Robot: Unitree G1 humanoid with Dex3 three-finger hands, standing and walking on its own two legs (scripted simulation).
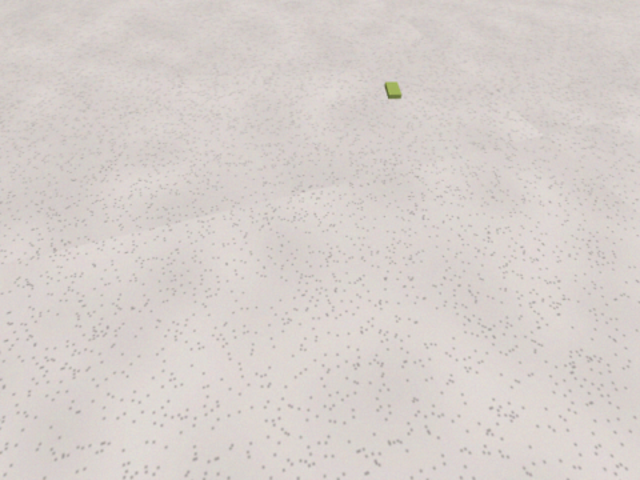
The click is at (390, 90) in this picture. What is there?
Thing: flat box
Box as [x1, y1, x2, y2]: [385, 82, 401, 98]
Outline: 385,82 385,88 388,98 400,98 401,94 397,83
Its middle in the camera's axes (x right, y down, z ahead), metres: +0.46 -0.91 +2.38
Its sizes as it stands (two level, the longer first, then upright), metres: 0.150 0.075 0.025
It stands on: the floor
